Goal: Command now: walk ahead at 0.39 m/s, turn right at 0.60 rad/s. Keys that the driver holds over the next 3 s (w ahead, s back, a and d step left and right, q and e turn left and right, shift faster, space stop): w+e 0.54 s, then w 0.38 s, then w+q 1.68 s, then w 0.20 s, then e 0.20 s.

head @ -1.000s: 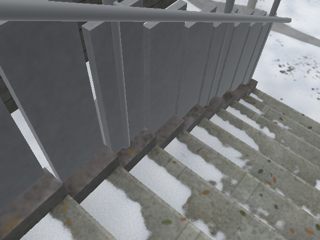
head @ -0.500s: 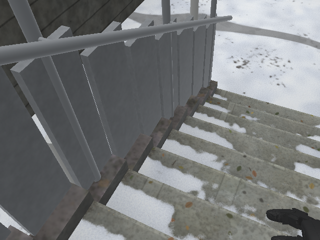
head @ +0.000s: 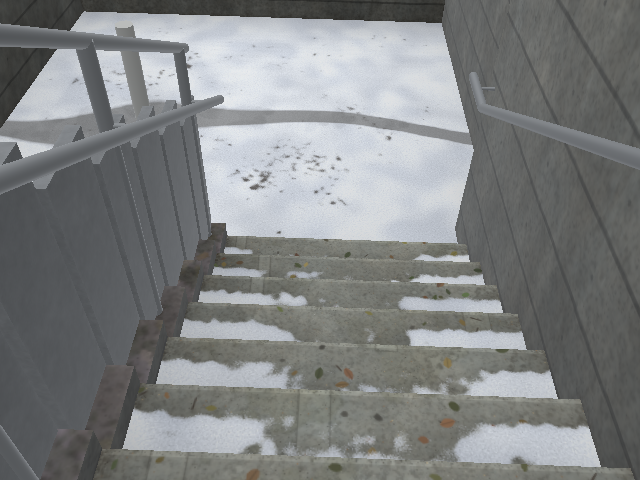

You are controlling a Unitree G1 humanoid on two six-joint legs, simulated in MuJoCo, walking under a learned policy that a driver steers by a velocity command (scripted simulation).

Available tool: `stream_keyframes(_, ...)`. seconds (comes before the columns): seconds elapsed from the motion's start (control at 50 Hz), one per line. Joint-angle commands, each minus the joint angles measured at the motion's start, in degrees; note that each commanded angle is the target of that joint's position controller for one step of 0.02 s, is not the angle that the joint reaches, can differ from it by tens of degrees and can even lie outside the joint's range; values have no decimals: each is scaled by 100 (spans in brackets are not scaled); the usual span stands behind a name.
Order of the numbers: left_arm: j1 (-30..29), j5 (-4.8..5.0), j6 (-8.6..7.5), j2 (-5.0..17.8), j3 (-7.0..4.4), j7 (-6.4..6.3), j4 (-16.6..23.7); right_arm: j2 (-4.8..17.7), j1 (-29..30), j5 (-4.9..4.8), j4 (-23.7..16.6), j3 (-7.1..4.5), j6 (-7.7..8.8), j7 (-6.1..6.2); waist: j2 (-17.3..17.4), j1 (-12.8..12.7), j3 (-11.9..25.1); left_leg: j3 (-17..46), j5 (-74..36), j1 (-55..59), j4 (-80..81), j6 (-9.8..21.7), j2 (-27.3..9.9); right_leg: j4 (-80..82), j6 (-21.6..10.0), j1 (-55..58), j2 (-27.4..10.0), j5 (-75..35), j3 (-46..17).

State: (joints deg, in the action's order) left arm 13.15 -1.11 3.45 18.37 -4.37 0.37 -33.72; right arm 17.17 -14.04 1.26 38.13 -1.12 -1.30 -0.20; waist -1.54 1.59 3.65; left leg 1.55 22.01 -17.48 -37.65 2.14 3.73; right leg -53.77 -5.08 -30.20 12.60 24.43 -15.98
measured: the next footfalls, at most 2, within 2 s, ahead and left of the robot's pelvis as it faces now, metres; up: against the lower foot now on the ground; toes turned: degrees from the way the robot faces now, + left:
right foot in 0.56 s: +0.34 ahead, -0.18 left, -0.16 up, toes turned -20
left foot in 1.16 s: +0.66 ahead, -0.21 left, -0.32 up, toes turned -26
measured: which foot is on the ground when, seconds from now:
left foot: down 0.00-0.56, up 0.58-1.00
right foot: up 0.00-0.54, down 0.56-1.00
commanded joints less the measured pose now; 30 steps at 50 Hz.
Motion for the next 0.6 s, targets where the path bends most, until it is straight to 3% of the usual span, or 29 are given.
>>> stream_keyframes(0.02, -819, -110, -252, 627, -132, 16, 604, 988, -110, 83, -232, -282, 295, -13, 1334, -193, -1058, 3861, 3272, 439, 2763, 699, -2318, -1604, 129, -2789, -438, -794, -199)
stream_keyframes(0.06, -447, -121, -217, 668, -187, 117, 153, 726, 157, 51, -325, -202, 351, -11, 1096, -401, -998, 2559, 1918, -111, 2537, 559, -1717, -1958, 314, -2051, -562, -1503, 159)
stream_keyframes(0.12, -278, -98, -141, 420, -143, 217, -161, 696, -509, -9, -87, -213, 360, 24, 740, -272, -942, 1565, 873, 107, 2167, 478, -1403, -2193, 293, -1912, -693, -2126, 394)
stream_keyframes(0.2, -501, -152, -132, 208, -108, 139, -344, 734, -1611, 4, 320, -258, 393, 32, 646, 62, -903, 1041, -445, 1012, 1510, 410, -1510, -2217, 217, -2503, -813, -2265, 564)
stream_keyframes(0.28, -817, -217, -131, 137, -110, 79, -514, 694, -2136, 71, 632, -264, 497, 38, 821, 246, -818, 555, -2257, 1441, 777, 481, -1672, -2035, 129, -2718, -928, -2239, 903)
stream_keyframes(0.3, -1074, -236, -201, 145, -135, 81, -501, 531, -2236, 113, 749, -233, 565, 62, 689, 334, -750, 310, -1439, 1828, 506, 341, -1535, -1199, 157, -2915, -1050, -3076, 635)
stream_keyframes(0.32, -1291, -245, -244, 49, -121, 112, -532, 416, -2440, 133, 883, -205, 615, 98, 807, 498, -834, 393, -1390, 1956, 353, 345, -1571, -904, 141, -3008, -1021, -3362, 655)
stream_keyframes(0.38, -1768, -202, -446, -59, -89, 155, -481, 331, -2880, 179, 1234, -188, 724, 149, 977, 769, -1013, 433, -2265, 2250, -123, 414, -1808, -193, 14, -3356, -1072, -3583, 870)
stream_keyframes(0.4, -1978, -126, -498, -198, -6, 240, -411, 131, -2587, 234, 1161, -133, 729, 166, 483, 649, -1079, 28, -1558, 1623, -248, 340, -1672, 951, 38, -2636, -1159, -4547, 1062)
stream_keyframes(0.42, -2132, -57, -554, -413, 84, 371, -408, 76, -2219, 133, 1104, -83, 705, 186, 334, 581, -1122, -293, -1072, 603, -57, 306, -1594, 1663, 40, -1258, -1203, -5454, 1513)
stream_keyframes(0.44, -2151, 61, -553, -528, 134, 463, -414, 207, -1895, 79, 1096, -110, 689, 179, 407, 486, -1220, -394, -720, -76, 145, 329, -1599, 1921, 52, -269, -1214, -5568, 1755)
stream_keyframes(0.46, -2025, 83, -529, -575, 172, 488, -480, 354, -1781, 16, 1146, -163, 661, 191, 601, 416, -1305, -403, -1021, -285, 33, 388, -1772, 1914, 35, 275, -1298, -5273, 1793)
stream_keyframes(0.48, -1792, 37, -451, -498, 173, 434, -634, 399, -1727, -12, 1191, -194, 631, 181, 717, 377, -1359, -546, -1477, -312, -250, 387, -1720, 1865, 32, 613, -1202, -4692, 1988)
stream_keyframes(0.5, -1504, 25, -404, -388, 153, 328, -759, 333, -1884, 28, 1318, -174, 564, 225, 732, 297, -1485, -671, -2161, 22, -792, 378, -1758, 2186, -52, 703, -1220, -4092, 2048)
stream_keyframes(0.52, -657, 28, -367, -215, 72, 210, -1101, 460, -1901, 119, 1375, -190, 497, 276, 716, -26, -1094, -721, -2968, 463, -1839, 396, -1721, 2633, -130, 1303, -1236, -3831, 2002)
stream_keyframes(0.54, 614, 21, -346, 4, -77, 99, -1554, 563, -1788, 177, 1461, -261, 440, 304, 486, -656, -282, -857, -3469, 521, -3390, 375, -1569, 3053, -164, 2715, -1107, -3941, 1973)
stream_keyframes(0.56, 1348, -121, -460, 225, -147, 102, -1900, 489, -1822, 135, 1568, -214, 390, 280, -233, -1019, -56, -1149, -1270, -243, -5773, 255, -1064, 3455, -396, 3738, -1227, -4694, 1774)
stream_keyframes(0.58, 1428, -124, -527, 649, -185, 112, -1906, -168, -2447, 70, 1554, -110, 340, 259, -1157, -453, 347, -887, 3091, -2684, -8001, 118, -556, 966, -603, 5627, -2092, -6988, 1041)
stream_keyframes(0.6, 1587, 152, -519, 676, -123, 124, -1739, -30, -2974, -157, 1343, -54, 419, 215, -988, -372, 1669, -86, 2706, -3235, -8000, 71, -902, 379, -1166, 6474, -2961, -8118, -123)
Over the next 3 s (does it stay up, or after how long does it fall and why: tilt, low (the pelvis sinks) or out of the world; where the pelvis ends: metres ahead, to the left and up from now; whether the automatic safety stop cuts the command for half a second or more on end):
stays up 1.47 -0.25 -0.78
